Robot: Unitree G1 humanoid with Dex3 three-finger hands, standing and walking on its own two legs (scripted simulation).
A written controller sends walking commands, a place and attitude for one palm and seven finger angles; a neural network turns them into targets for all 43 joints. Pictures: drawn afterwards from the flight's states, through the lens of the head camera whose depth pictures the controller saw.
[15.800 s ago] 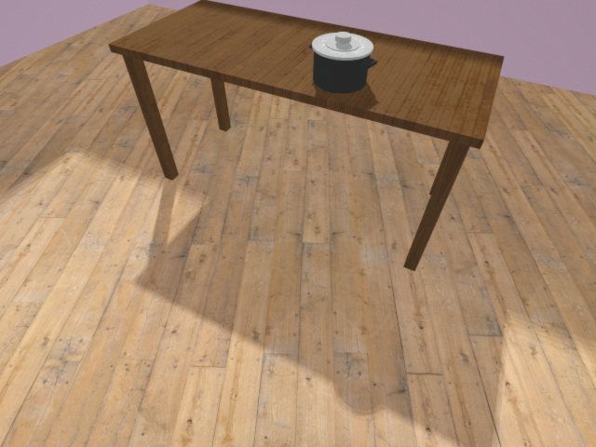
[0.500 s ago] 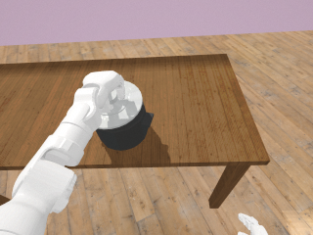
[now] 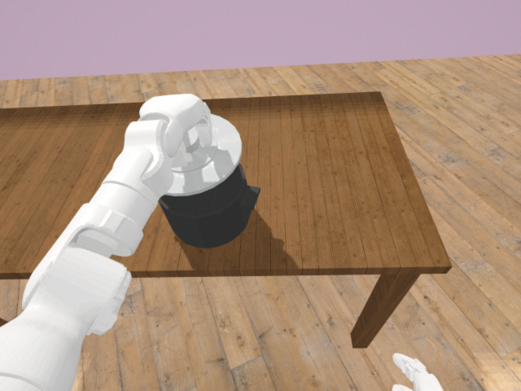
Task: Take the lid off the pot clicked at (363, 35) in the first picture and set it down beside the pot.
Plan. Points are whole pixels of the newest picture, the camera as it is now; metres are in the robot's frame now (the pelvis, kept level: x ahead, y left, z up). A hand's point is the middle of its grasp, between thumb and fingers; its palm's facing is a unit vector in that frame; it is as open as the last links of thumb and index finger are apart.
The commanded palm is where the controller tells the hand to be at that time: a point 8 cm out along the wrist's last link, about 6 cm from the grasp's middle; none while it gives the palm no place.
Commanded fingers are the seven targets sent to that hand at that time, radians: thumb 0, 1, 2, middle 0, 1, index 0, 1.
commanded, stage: lift the lid straight up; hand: left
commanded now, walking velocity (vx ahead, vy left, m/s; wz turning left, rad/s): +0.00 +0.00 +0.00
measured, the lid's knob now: (184, 140) +0.49 +0.13 +0.13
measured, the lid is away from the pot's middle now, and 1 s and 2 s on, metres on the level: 0.01 0.01 0.15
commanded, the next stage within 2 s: move the lid sideways beside the pot in 0.76 s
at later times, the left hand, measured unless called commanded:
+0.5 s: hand (177, 122) +0.46 +0.12 +0.19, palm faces -0.22 -0.03 -0.97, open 6.9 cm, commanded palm +0.45 +0.13 +0.27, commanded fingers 0.00 0.61 1.06 -0.74 -1.00 -0.91 -1.08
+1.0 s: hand (174, 115) +0.47 +0.12 +0.20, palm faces -0.23 -0.04 -0.97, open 6.9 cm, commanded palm +0.45 +0.14 +0.27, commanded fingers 0.00 0.61 1.06 -0.74 -1.00 -0.91 -1.08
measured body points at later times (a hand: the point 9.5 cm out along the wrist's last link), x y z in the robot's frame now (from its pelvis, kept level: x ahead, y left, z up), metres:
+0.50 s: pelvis +0.00 +0.00 +0.00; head +0.03 -0.03 +0.45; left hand +0.47 +0.12 +0.24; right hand +0.15 -0.25 -0.12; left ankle +0.01 +0.11 -0.74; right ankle -0.02 -0.13 -0.74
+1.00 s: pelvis +0.00 +0.00 +0.00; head +0.02 -0.03 +0.45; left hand +0.47 +0.12 +0.25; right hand +0.14 -0.24 -0.12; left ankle +0.01 +0.11 -0.74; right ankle -0.02 -0.13 -0.74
